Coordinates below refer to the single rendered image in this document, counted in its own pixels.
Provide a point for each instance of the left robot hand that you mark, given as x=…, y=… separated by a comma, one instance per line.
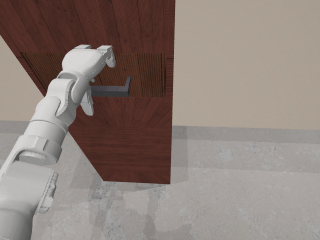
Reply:
x=89, y=63

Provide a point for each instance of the cabinet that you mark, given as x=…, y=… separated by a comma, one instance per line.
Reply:
x=127, y=139

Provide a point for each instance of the drawer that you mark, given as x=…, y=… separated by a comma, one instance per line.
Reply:
x=147, y=71

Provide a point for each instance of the robot left upper arm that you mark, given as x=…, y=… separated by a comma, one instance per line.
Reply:
x=26, y=189

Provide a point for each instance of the handle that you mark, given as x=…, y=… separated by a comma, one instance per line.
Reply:
x=111, y=91

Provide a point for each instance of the robot left forearm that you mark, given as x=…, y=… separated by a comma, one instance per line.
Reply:
x=42, y=140

